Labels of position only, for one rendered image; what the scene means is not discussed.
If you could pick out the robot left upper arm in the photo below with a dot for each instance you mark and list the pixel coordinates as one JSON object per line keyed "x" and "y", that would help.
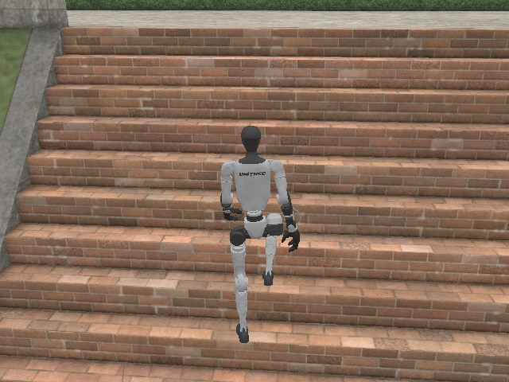
{"x": 226, "y": 181}

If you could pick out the robot right upper arm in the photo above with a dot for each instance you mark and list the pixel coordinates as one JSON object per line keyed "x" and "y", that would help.
{"x": 280, "y": 180}

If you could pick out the left robot shin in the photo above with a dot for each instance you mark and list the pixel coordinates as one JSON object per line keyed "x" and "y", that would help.
{"x": 241, "y": 305}

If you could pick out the robot right hand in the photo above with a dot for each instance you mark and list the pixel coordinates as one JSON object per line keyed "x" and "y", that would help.
{"x": 295, "y": 241}

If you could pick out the robot left hand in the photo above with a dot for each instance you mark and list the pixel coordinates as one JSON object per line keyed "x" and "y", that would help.
{"x": 228, "y": 217}

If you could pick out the right robot foot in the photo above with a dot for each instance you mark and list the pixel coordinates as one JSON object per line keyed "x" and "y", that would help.
{"x": 268, "y": 279}

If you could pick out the robot left forearm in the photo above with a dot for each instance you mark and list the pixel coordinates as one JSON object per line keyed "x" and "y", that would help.
{"x": 227, "y": 208}

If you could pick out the robot right forearm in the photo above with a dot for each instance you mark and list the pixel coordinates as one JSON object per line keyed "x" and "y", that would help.
{"x": 287, "y": 210}

